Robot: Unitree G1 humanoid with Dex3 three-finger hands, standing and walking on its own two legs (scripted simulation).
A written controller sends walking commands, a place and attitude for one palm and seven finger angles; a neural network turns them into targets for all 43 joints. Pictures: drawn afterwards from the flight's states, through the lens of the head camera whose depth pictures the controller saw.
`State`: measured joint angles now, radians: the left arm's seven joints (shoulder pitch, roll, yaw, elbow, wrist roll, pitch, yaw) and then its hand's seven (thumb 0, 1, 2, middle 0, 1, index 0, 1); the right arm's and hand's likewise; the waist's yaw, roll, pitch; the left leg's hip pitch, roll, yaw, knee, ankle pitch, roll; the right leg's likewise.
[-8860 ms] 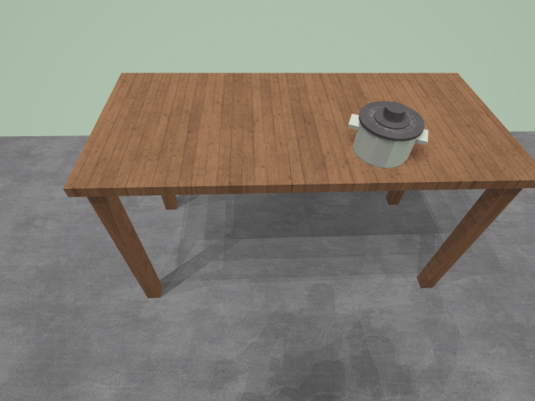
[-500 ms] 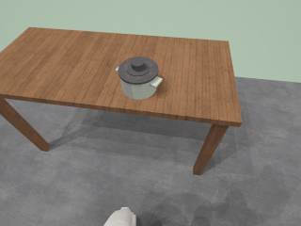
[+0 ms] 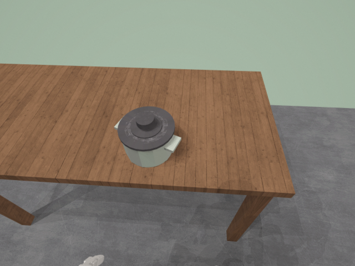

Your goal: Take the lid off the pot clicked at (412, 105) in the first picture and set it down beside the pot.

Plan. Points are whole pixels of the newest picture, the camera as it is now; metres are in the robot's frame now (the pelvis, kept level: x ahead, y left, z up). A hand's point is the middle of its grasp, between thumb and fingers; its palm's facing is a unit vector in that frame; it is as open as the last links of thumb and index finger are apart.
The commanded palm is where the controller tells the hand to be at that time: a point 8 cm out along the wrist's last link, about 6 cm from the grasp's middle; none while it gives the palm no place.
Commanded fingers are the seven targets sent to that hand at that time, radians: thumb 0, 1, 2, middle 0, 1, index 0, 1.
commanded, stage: come to a stop and stand still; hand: left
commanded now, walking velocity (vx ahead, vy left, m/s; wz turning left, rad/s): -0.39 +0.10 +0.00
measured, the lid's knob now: (145, 120) +0.47 +0.11 +0.04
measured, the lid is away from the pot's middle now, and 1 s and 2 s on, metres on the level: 0.00 0.00 0.00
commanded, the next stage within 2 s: look again from close up in 1.64 s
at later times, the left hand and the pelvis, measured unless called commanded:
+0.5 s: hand out of the picture +0.02 +0.30 -0.16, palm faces +0.04 -0.95 -0.30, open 7.4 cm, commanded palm none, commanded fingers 0.00 0.90 0.90 -0.20 -0.30 -0.20 -0.30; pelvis -0.03 +0.08 +0.00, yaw -1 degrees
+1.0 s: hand out of the picture -0.04 +0.29 -0.16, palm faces +0.00 -0.98 -0.19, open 7.3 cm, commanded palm none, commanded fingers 0.00 0.90 0.90 -0.20 -0.30 -0.20 -0.30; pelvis -0.05 +0.13 +0.01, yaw -1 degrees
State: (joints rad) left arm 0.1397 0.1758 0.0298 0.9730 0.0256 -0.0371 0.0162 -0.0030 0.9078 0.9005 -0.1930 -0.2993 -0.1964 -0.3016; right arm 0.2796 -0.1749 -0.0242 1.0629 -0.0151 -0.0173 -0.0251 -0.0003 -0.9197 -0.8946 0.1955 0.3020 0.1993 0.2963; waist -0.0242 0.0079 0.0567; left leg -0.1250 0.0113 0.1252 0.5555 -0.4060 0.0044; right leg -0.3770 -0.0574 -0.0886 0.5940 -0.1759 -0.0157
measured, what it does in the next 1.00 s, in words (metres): steps to the left: left foot, then right foot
